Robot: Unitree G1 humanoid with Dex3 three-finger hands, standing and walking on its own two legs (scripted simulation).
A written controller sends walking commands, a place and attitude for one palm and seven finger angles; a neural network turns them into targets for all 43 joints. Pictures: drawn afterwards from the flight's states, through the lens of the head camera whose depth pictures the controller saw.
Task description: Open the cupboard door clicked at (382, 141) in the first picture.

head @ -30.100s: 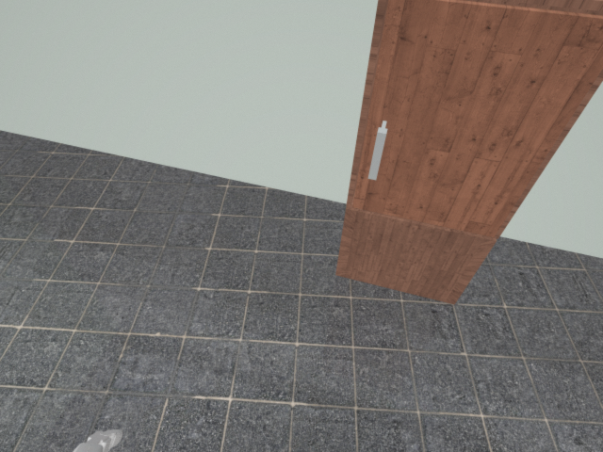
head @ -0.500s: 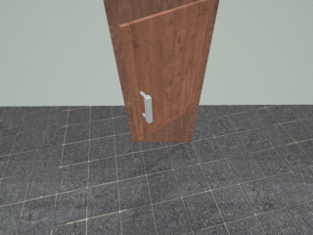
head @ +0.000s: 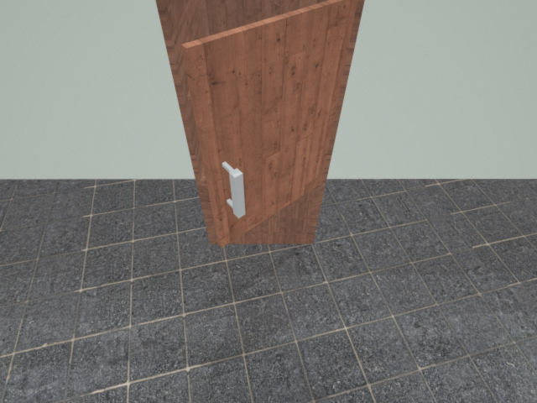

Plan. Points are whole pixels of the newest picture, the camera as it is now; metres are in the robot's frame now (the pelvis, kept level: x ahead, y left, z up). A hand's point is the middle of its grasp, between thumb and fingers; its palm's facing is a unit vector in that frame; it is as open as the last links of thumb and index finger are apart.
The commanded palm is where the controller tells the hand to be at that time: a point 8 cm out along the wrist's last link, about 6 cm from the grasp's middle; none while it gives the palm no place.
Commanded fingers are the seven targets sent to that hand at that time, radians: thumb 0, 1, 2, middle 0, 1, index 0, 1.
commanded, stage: look to check the result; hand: left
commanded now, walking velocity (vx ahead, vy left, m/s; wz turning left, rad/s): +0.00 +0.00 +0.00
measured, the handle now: (232, 190) +0.59 +0.11 -0.11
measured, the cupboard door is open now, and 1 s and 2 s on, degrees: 39 39 39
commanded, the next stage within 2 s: walk to a spot facing it in 0.42 s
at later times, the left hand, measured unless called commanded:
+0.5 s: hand out of the picture +0.03 +0.19 -0.17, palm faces +0.01 -0.97 -0.25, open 7.4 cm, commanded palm none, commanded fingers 0.00 0.90 0.90 -0.20 -0.30 -0.20 -0.30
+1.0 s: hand out of the picture +0.07 +0.17 -0.18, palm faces -0.15 -0.94 -0.30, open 7.4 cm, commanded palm none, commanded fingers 0.00 0.90 0.90 -0.20 -0.30 -0.20 -0.30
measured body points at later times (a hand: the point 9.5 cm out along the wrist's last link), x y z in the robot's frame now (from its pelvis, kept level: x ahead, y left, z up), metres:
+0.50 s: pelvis +0.02 -0.01 +0.00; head +0.03 -0.01 +0.45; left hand +0.03 +0.24 -0.15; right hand +0.06 -0.26 -0.16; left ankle +0.03 +0.10 -0.75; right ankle -0.05 -0.09 -0.75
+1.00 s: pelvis -0.01 -0.04 -0.02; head +0.03 -0.08 +0.42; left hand +0.08 +0.21 -0.16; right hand -0.02 -0.29 -0.19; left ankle +0.03 +0.10 -0.75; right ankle -0.04 -0.12 -0.75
